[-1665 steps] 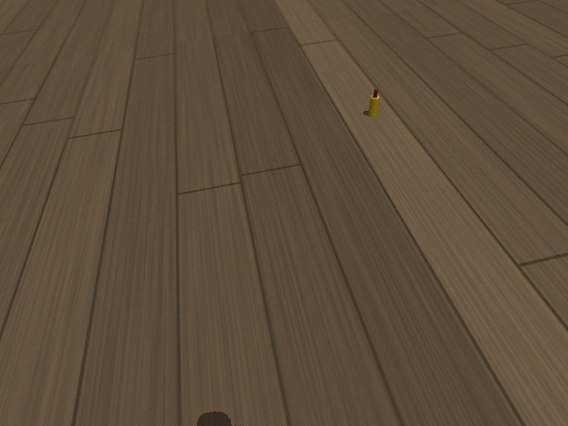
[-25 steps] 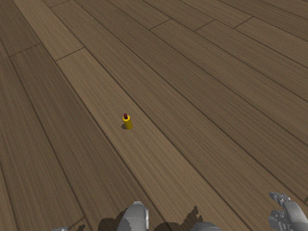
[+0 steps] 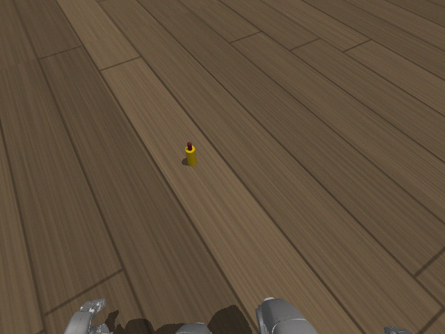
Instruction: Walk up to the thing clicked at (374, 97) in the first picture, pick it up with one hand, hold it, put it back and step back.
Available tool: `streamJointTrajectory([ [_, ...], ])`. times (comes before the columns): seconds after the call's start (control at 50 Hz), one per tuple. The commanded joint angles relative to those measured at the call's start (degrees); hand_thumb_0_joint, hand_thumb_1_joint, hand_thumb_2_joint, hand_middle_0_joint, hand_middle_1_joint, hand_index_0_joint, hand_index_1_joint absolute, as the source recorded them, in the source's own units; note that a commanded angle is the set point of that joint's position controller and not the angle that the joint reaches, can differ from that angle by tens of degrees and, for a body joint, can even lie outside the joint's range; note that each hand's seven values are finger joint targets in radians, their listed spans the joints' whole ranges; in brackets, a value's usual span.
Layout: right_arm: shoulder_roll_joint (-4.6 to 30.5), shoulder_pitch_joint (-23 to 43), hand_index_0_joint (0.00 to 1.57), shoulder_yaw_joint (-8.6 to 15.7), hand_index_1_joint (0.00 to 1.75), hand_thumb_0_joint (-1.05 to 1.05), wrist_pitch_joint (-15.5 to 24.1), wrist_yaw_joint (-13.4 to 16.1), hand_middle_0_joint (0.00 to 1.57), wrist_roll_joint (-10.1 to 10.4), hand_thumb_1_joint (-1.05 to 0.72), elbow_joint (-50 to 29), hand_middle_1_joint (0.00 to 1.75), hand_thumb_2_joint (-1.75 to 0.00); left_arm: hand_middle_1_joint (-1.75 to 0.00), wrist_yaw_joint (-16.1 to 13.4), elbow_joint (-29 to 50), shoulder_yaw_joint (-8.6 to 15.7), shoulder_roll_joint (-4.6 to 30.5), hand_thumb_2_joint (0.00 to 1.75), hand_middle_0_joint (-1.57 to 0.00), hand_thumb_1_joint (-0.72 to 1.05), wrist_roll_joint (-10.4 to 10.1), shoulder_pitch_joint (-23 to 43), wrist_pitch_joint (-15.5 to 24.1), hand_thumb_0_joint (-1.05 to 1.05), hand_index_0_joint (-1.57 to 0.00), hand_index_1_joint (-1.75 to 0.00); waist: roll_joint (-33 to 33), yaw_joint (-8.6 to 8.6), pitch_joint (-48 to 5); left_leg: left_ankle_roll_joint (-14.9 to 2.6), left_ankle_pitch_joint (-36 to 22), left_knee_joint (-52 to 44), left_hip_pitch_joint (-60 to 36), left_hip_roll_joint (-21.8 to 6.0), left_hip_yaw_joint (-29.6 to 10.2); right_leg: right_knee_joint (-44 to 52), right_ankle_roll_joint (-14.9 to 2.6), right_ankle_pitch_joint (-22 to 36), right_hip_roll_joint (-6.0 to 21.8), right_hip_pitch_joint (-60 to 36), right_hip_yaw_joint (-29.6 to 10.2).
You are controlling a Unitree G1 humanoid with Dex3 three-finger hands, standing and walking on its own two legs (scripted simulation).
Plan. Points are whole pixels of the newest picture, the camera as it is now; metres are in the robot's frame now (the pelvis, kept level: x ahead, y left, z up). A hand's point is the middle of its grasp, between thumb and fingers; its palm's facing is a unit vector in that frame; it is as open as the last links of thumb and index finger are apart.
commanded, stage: step back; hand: left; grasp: from the side
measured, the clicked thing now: (190, 153) +0.99 +0.20 -0.68
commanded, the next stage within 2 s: stand in 1.10 s
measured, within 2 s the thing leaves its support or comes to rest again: neither
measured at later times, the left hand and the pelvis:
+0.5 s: hand out of the picture -0.01 +0.28 -0.14, palm faces -0.02 -0.91 -0.41, open 7.3 cm; pelvis -0.06 +0.00 +0.00, yaw -1 degrees
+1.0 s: hand out of the picture +0.09 +0.24 -0.14, palm faces -0.02 -0.94 -0.35, open 7.3 cm; pelvis -0.03 -0.01 +0.00, yaw -1 degrees
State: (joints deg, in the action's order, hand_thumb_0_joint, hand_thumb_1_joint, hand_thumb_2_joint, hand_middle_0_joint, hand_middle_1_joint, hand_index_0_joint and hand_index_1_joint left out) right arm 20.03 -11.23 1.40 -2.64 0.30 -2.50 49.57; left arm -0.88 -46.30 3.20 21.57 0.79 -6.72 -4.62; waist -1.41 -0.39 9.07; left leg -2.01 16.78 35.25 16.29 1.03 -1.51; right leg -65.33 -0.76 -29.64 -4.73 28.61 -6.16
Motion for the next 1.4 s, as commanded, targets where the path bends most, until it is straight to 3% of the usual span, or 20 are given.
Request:
streamJointTrajectory([
  [0.0,14.21,4.69,0.2,4.52,0.3,0.0,2.26,0.94,0.2,-0.08,-0.9,-5.45,0.3,-0.9,-0.3,-0.27,1.67,4.05,11.11,0.9,-0.2,0.9,0.13,-4.8,2.19,0.0,-0.2,-0.3,8.05,2.15,-8.3,-8.76,-8.08,-13.39,-1.28,-11.46,-10.26,-0.71,0.51,3.13,0.22,-3.51,-1.27],
  [0.08,14.95,2.77,0.2,5.37,0.3,0.0,2.28,0.05,0.2,-0.08,-0.9,-4.88,0.3,-0.9,-0.3,0.45,0.58,2.43,10.34,0.9,-0.2,0.9,0.44,-4.53,5.14,0.0,-0.2,-0.3,12.93,-1.27,-11.93,-10.04,9.77,-12.67,-11.05,-13.01,-11.39,28.77,1.59,-1.18,4.44,-7.31,3.72],
  [0.14,14.95,2.36,0.2,5.27,0.3,0.0,0.76,-0.58,0.2,0.0,-0.9,-3.77,0.3,-0.9,-0.3,-0.32,-4.66,3.45,10.31,0.9,-0.2,0.9,1.23,-10.98,7.1,0.0,-0.2,-0.3,8.94,1.34,-12.47,-6.41,5.03,-2.77,-3.41,-9.94,-6.18,51.38,-0.64,9.97,2.51,-22.18,5.47],
  [0.18,8.08,1.92,0.2,3.16,0.3,0.0,1.1,-0.76,0.2,0.58,-0.9,-5.09,0.3,-0.9,-0.3,-0.7,-4.83,4.73,16.08,0.9,-0.2,0.9,2.5,-10.45,7.98,0.0,-0.2,-0.3,-7.41,1.62,-8.31,0.85,13.49,10.21,19.03,-0.33,-1.31,50.81,-5.19,1.3,17.25,-28.75,-22.07],
  [0.2,11.84,7.43,0.2,4.3,0.3,0.0,1.22,-0.01,0.2,0.15,-0.9,-5.38,0.3,-0.9,-0.3,-0.83,-2.97,5.55,20.59,0.9,-0.2,0.9,2.78,-5.73,7.61,0.0,-0.2,-0.3,-6.34,4.34,-3.01,1.92,14.72,12.53,14.59,-2.21,-6.78,53.36,-12.18,-11.62,26.22,-10.48,-28.99],
  [0.22,14.45,6.14,0.2,5.42,0.3,0.0,1.47,-0.18,0.2,0.53,-0.9,-3.86,0.3,-0.9,-0.3,-0.77,-1.92,5.28,20.32,0.9,-0.2,0.9,2.53,0.24,7.65,0.0,-0.2,-0.3,-7.01,1.76,1.29,2.07,11.45,17.28,6.81,-4.11,-8.68,54.54,-13.19,-17.41,27.37,0.15,-28.39],
  [0.28,12.25,4.43,0.2,4.68,0.3,0.0,2.55,-1.32,0.2,1.42,-0.9,-1.62,0.3,-0.9,-0.3,-0.56,-3.01,3.79,13.36,0.9,-0.2,0.9,1.6,-1.17,8.37,0.0,-0.2,-0.3,-4.0,0.79,0.53,2.18,4.93,12.67,10.86,-0.39,-5.36,50.02,-8.04,3.16,16.2,-12.75,-10.57],
  [0.36,11.92,5.6,0.2,4.34,0.3,0.0,3.75,-1.67,0.2,0.74,-0.9,-1.85,0.3,-0.9,-0.3,0.35,-4.52,4.56,15.95,0.9,-0.2,0.9,1.75,-6.44,7.92,0.0,-0.2,-0.3,-9.47,3.92,-2.7,2.66,8.78,3.97,9.41,-0.33,-0.52,47.77,-8.45,6.06,16.98,-19.06,-8.76],
  [0.44,11.94,-1.54,0.2,5.45,0.3,0.0,5.22,-1.06,0.2,0.89,-0.9,1.76,0.3,-0.9,-0.3,0.68,-3.25,2.82,12.92,0.9,-0.2,0.9,1.17,-4.02,6.5,0.0,-0.2,-0.3,-5.66,0.08,-7.57,1.45,-1.92,-11.74,-9.46,1.15,1.59,35.33,-5.62,18.08,13.58,-12.77,-0.63],
  [0.48,17.72,-5.88,0.2,6.92,0.3,0.0,5.98,-0.29,0.2,0.07,-0.9,2.23,0.3,-0.9,-0.3,0.9,-2.28,0.95,6.87,0.9,-0.2,0.9,-0.07,-4.75,6.38,0.0,-0.2,-0.3,11.15,-1.5,-12.28,-6.14,4.73,-19.53,-19.91,-16.83,-27.07,14.78,-0.54,5.28,3.34,2.02,7.72],
  [0.52,20.98,-4.96,0.2,7.72,0.3,0.0,5.68,-0.35,0.2,0.52,-0.9,2.2,0.3,-0.9,-0.3,0.32,-3.29,2.77,13.95,0.9,-0.2,0.9,0.25,-2.85,5.86,0.0,-0.2,-0.3,6.37,-1.37,-7.22,-13.39,19.91,-22.14,-7.55,-21.58,-31.93,9.48,-1.64,-4.54,6.94,0.01,1.49],
  [0.64,15.35,-1.32,0.2,5.69,0.3,0.0,6.16,0.0,0.2,0.4,-0.9,1.36,0.3,-0.9,-0.3,1.51,-5.25,2.65,10.72,0.9,-0.2,0.9,0.17,-4.43,6.08,0.0,-0.2,-0.3,9.83,0.3,-5.77,-8.37,-3.39,-17.68,-3.48,-13.49,-14.39,21.35,-0.35,3.9,8.06,-6.8,4.53],
  [0.74,12.38,3.86,0.2,3.65,0.3,0.0,4.16,0.21,0.2,1.78,-0.9,0.2,0.3,-0.9,-0.3,0.53,-8.14,3.07,10.49,0.9,-0.2,0.9,0.44,-6.53,6.44,0.0,-0.2,-0.3,8.37,3.54,-8.93,-3.25,-3.84,-7.53,7.08,-8.38,-6.53,39.7,-0.4,18.05,4.2,-24.83,8.54],
  [0.78,8.49,2.42,0.2,2.16,0.3,0.0,4.02,0.39,0.2,2.49,-0.9,-0.04,0.3,-0.9,-0.3,-0.13,-8.05,3.97,14.47,0.9,-0.2,0.9,1.42,-6.67,7.12,0.0,-0.2,-0.3,-2.97,3.55,-10.68,0.55,2.03,2.18,13.02,-2.24,-5.23,44.39,-3.15,17.12,14.42,-28.3,-7.28],
  [0.8,8.51,1.29,0.2,2.31,0.3,0.0,3.46,0.8,0.2,2.28,-0.9,1.22,0.3,-0.9,-0.3,-0.05,-7.21,3.87,17.52,0.9,-0.2,0.9,1.07,-3.01,7.19,0.0,-0.2,-0.3,-8.16,2.79,-10.0,1.61,13.05,8.66,7.71,0.85,-3.18,50.66,-9.04,4.19,23.81,-16.95,-18.13],
  [0.82,11.34,-1.3,0.2,3.34,0.3,0.0,3.11,0.88,0.2,1.84,-0.9,3.43,0.3,-0.9,-0.3,0.26,-5.55,3.73,17.9,0.9,-0.2,0.9,1.18,3.47,7.06,0.0,-0.2,-0.3,-7.67,0.58,-6.92,2.57,14.87,11.87,1.38,-1.42,-2.64,50.84,-12.2,-0.89,26.31,-7.46,-19.69],
  [0.86,11.61,-3.8,0.2,3.14,0.3,0.0,3.61,0.45,0.2,1.95,-0.9,5.64,0.3,-0.9,-0.3,0.31,-4.53,2.88,14.86,0.9,-0.2,0.9,0.85,7.48,6.88,0.0,-0.2,-0.3,-6.06,-1.77,-6.05,1.53,8.99,2.36,-1.71,-1.75,-1.63,46.32,-8.77,7.03,20.24,-7.61,-9.48],
  [0.96,12.38,-0.98,0.2,2.81,0.3,0.0,5.14,0.9,0.2,1.18,-0.9,6.81,0.3,-0.9,-0.3,0.66,-7.06,1.94,11.56,0.9,-0.2,0.9,-0.28,3.73,6.97,0.0,-0.2,-0.3,-3.36,0.86,-14.07,-1.05,-19.5,-8.58,-6.87,-7.85,-7.26,36.78,-2.24,28.94,13.02,-16.59,0.1],
  [1.1,12.8,3.55,0.2,1.67,0.3,0.0,5.5,0.83,0.2,1.72,-0.9,8.17,0.3,-0.9,-0.3,0.34,-10.88,0.47,8.86,0.9,-0.2,0.9,-1.34,3.99,6.39,0.0,-0.2,-0.3,2.8,0.95,-14.84,-0.29,-29.52,-10.36,-7.02,-8.38,-6.77,37.32,-1.09,36.82,11.46,-24.3,2.85],
  [1.38,11.91,9.65,0.2,1.19,0.3,0.0,5.1,0.38,0.2,2.25,-0.9,10.28,0.3,-0.9,-0.3,0.73,-15.5,-0.63,10.04,0.9,-0.2,0.9,-0.37,6.16,6.67,0.0,-0.2,-0.3,1.98,0.77,-11.61,1.09,-17.09,-18.16,-10.15,-8.15,-5.16,46.96,-0.16,29.21,12.08,-24.92,2.66],
])
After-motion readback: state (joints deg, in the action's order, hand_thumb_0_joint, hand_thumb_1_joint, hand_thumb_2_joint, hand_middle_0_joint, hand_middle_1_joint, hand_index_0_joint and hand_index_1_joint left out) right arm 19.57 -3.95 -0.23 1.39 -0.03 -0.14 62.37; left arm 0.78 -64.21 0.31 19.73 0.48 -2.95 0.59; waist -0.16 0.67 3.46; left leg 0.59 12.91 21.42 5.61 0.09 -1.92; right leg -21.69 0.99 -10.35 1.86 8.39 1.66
